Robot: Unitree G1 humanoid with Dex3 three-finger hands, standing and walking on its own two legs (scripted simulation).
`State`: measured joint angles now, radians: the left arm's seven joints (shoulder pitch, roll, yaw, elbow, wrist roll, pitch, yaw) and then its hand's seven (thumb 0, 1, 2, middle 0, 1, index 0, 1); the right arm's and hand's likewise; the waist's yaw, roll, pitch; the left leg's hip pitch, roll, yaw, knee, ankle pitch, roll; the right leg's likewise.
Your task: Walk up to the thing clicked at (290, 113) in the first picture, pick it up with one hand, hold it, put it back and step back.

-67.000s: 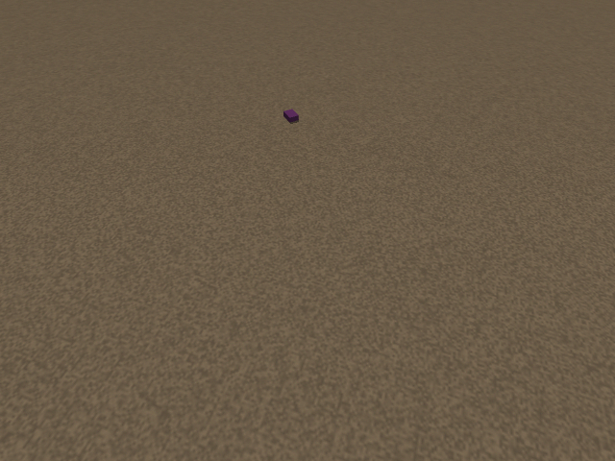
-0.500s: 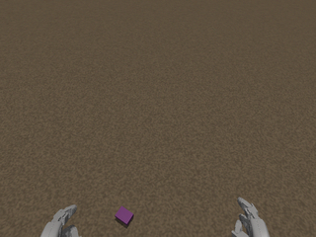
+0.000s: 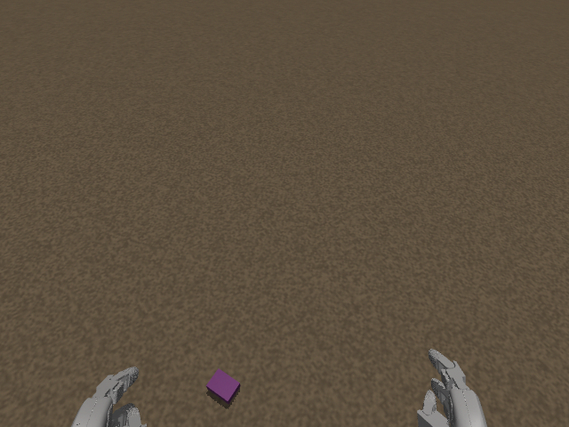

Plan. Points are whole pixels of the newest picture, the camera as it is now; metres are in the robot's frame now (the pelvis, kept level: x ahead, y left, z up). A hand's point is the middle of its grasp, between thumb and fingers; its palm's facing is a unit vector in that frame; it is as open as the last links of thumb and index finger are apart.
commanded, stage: home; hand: left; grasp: from above
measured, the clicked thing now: (223, 386) +0.41 +0.15 -0.70
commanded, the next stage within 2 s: stand in 0.88 s
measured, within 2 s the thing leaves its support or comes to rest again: neither
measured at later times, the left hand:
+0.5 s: hand (139, 426) +0.17 +0.18 -0.04, palm faces +0.04 -0.98 -0.20, open 7.4 cm
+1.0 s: hand out of the picture +0.17 +0.18 -0.05, palm faces +0.03 -0.97 -0.22, open 7.4 cm
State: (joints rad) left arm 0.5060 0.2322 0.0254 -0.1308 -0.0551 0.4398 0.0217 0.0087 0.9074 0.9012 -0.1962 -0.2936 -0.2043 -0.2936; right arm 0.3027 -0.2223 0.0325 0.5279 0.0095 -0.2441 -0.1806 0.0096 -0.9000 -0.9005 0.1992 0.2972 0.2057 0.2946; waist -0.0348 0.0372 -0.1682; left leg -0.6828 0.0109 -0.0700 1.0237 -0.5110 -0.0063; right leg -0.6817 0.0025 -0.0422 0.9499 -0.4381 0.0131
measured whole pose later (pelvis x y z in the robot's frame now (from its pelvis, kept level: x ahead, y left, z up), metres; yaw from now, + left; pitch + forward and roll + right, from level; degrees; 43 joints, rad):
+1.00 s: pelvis +0.00 +0.00 +0.00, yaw +0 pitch +9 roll -3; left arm 0.48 0.24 0.02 -0.09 -0.03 0.40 0.03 0.01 0.91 0.90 -0.20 -0.29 -0.20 -0.29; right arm 0.29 -0.22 0.02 0.55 -0.02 -0.23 -0.17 0.01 -0.90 -0.90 0.20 0.30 0.21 0.29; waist -0.03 0.03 -0.14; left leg -0.66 0.01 -0.07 1.02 -0.51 0.00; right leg -0.66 0.00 -0.04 0.95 -0.44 0.02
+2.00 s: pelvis -0.01 -0.01 +0.07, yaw +2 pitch -5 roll +0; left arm 0.16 0.30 0.04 1.13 0.03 0.00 0.02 0.00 0.91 0.90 -0.20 -0.30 -0.21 -0.30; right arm 0.15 -0.31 -0.03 1.12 -0.03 0.01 -0.01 0.00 -0.90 -0.90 0.20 0.30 0.20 0.29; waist 0.02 0.02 0.07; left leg -0.09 -0.01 -0.08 0.37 -0.19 -0.01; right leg -0.11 -0.03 -0.05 0.37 -0.17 0.01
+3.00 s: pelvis +0.01 -0.02 +0.07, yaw +2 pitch -3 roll +0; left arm 0.11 0.32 0.03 1.15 0.02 -0.01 0.01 0.00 0.91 0.90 -0.20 -0.30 -0.21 -0.30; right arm 0.12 -0.33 -0.01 1.13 -0.02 0.00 -0.01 0.00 -0.90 -0.90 0.20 0.30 0.20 0.29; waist 0.01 0.01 0.06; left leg -0.07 0.01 -0.07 0.32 -0.19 -0.03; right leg -0.10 -0.01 -0.05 0.33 -0.17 -0.01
